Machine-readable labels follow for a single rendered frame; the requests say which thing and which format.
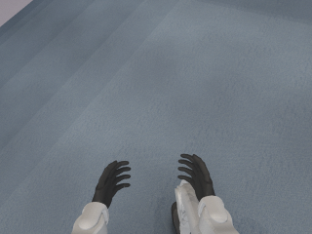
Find right robot hand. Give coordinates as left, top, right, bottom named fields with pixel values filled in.
left=177, top=153, right=215, bottom=202

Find left robot hand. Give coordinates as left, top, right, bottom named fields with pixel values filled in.
left=92, top=160, right=131, bottom=208

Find robot right thigh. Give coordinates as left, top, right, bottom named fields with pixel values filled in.
left=175, top=182, right=202, bottom=234

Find robot right shin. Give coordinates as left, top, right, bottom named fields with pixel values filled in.
left=176, top=179, right=190, bottom=234

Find left robot forearm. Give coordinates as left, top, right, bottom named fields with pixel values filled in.
left=71, top=202, right=109, bottom=234

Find right robot forearm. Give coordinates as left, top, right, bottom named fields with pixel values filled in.
left=197, top=195, right=239, bottom=234

